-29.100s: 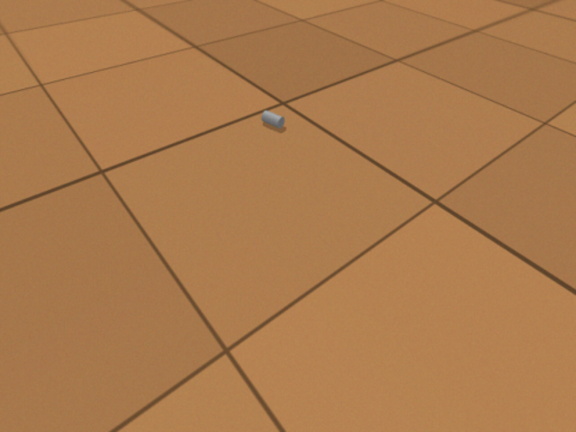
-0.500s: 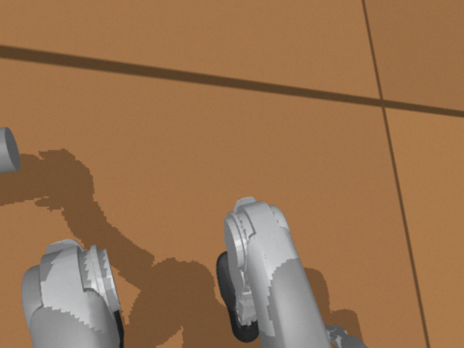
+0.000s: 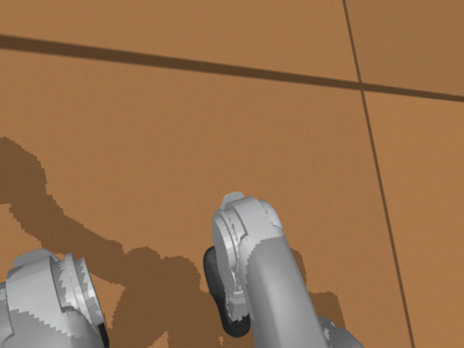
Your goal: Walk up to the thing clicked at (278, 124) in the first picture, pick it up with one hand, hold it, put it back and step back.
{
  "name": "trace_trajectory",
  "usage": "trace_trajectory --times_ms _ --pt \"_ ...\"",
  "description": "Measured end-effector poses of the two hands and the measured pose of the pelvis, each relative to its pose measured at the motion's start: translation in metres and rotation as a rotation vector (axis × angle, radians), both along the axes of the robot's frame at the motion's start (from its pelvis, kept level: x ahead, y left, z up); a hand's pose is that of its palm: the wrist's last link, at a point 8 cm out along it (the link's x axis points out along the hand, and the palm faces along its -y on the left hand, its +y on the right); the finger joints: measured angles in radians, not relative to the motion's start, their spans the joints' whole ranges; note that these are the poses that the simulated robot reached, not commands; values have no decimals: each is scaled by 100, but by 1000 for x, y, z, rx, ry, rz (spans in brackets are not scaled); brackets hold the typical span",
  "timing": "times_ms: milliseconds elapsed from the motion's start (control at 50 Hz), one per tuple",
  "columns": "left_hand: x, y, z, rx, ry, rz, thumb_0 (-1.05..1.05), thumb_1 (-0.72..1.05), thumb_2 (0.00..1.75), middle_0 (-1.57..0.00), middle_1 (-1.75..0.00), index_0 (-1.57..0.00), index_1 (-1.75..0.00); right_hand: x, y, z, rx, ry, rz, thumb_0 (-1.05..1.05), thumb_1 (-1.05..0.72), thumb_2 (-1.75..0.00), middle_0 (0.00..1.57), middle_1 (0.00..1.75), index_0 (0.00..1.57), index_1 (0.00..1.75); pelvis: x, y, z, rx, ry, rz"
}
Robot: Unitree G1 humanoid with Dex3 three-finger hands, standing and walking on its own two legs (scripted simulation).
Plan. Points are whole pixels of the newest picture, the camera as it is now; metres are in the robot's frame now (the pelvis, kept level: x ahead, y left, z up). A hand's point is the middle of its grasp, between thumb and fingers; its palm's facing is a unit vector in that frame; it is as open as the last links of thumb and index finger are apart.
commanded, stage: rest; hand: left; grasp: from above
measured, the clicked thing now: out of the picture +0.46 +0.35 -0.25
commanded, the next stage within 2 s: open in 0.60 s
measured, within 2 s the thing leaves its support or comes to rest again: rests again in 1.08 s
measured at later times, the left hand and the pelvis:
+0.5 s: hand out of the picture +0.45 +0.34 -0.23, palm faces -0.44 -0.16 -0.88, open 9.8 cm; pelvis +0.00 +0.01 -0.01, yaw -2 degrees
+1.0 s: hand out of the picture +0.45 +0.34 -0.23, palm faces -0.45 -0.15 -0.88, open 10.0 cm; pelvis +0.00 +0.00 -0.01, yaw -2 degrees
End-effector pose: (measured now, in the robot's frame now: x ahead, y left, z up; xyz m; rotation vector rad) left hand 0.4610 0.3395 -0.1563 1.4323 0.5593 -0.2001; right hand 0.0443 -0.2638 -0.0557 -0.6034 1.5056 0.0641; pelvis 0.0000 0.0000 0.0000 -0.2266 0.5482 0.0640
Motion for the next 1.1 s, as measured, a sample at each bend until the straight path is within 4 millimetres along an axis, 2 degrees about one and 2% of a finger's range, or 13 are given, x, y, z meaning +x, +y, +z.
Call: trace_trajectory --times_ms 300,760,1100 --pt "-2 7 -11 -3 -21 2 0 9 22 -83 -27 -84 -24 -4 1 9 -29 7 46 0 -90 -89 20 30 20 30 -1 4 -6 -20 -34 -11" --pt "1 5 -16 -2 -16 8 0 9 20 -84 -26 -85 -24 3 19 -1 49 -19 110 0 -90 -89 20 30 20 30 -2 5 -10 -31 -56 -23" --pt "0 2 -17 -5 -21 2 0 6 45 -63 -46 -64 -45 -1 15 7 36 -17 119 0 -90 -89 20 30 20 30 -4 4 -8 -34 -63 -27"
